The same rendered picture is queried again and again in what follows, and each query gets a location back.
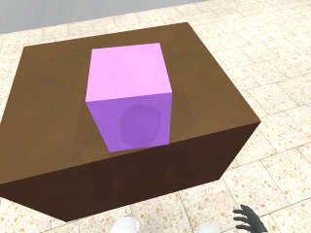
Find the right robot hand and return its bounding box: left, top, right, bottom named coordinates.
left=233, top=204, right=268, bottom=233

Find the carton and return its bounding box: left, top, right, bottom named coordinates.
left=86, top=43, right=172, bottom=152

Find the left robot thigh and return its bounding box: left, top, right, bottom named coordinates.
left=109, top=216, right=140, bottom=233

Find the right robot thigh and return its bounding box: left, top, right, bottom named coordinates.
left=194, top=223, right=220, bottom=233

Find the pedestal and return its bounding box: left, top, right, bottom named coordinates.
left=0, top=21, right=261, bottom=222

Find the robot thigh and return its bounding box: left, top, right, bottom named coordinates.
left=194, top=223, right=220, bottom=233
left=109, top=216, right=140, bottom=233

